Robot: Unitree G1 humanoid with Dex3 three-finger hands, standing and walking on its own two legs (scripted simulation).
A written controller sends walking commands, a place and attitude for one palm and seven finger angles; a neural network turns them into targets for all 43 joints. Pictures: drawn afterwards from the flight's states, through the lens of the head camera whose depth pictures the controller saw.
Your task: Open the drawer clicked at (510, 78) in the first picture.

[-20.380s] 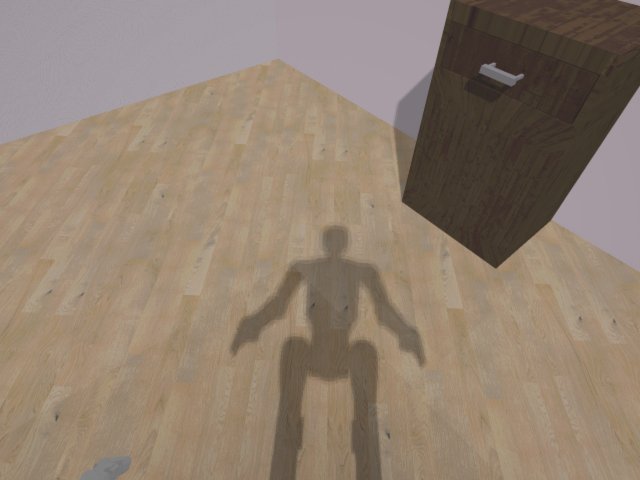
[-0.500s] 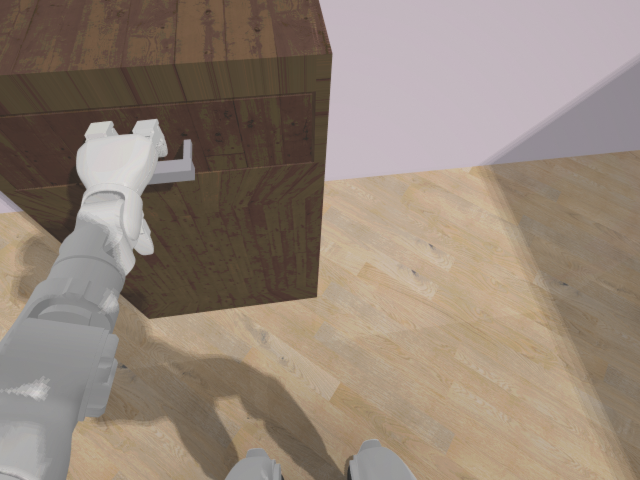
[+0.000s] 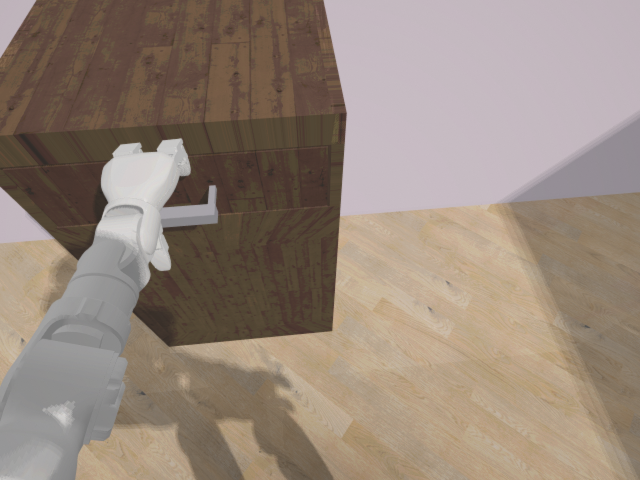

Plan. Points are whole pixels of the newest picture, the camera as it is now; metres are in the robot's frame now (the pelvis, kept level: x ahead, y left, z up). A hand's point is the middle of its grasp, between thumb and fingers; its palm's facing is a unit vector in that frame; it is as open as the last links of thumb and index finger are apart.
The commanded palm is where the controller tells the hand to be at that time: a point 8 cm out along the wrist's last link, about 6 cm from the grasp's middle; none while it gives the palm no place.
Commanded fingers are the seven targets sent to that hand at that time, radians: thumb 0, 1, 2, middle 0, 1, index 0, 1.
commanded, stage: lift the fingers back up to retry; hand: left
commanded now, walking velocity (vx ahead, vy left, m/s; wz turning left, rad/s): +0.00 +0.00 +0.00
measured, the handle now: (181, 205) +0.52 +0.21 -0.02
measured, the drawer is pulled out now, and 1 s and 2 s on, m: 0.00 0.00 0.00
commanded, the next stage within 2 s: re-aim the fingers above the handle in 0.04 s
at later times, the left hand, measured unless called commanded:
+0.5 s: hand (162, 213) +0.45 +0.20 +0.05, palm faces -0.06 -0.01 -1.00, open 13.9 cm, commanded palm +0.44 +0.21 +0.10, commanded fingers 0.00 -0.50 0.30 -0.30 -1.20 -0.30 -1.20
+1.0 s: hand (160, 222) +0.44 +0.21 +0.04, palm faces -0.07 -0.04 -1.00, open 13.8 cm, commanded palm +0.44 +0.22 +0.10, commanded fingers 0.00 -0.50 0.30 -0.30 -1.20 -0.30 -1.20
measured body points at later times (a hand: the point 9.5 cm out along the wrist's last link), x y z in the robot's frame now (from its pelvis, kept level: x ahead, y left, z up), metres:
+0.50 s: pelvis -0.01 +0.00 +0.00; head +0.06 -0.02 +0.44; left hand +0.45 +0.20 +0.10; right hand +0.03 -0.28 -0.14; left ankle -0.04 +0.11 -0.71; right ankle -0.03 -0.13 -0.71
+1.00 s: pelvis -0.02 +0.00 +0.00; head +0.06 +0.00 +0.44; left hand +0.44 +0.21 +0.09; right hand +0.01 -0.27 -0.13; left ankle -0.04 +0.11 -0.71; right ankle -0.03 -0.13 -0.71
